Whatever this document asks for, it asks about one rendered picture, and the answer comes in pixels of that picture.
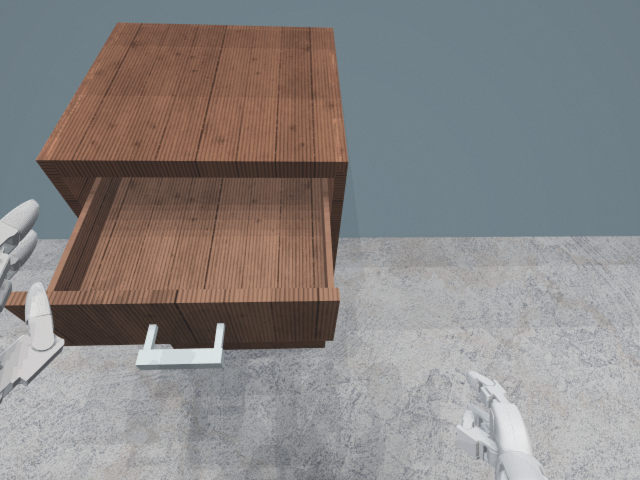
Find right robot forearm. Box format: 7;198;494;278
495;451;549;480

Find handle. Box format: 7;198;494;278
135;323;225;370

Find drawer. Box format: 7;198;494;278
4;177;340;346

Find left robot hand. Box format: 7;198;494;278
0;199;64;404

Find right robot hand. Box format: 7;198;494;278
456;370;534;468

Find cabinet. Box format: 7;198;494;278
36;23;348;350

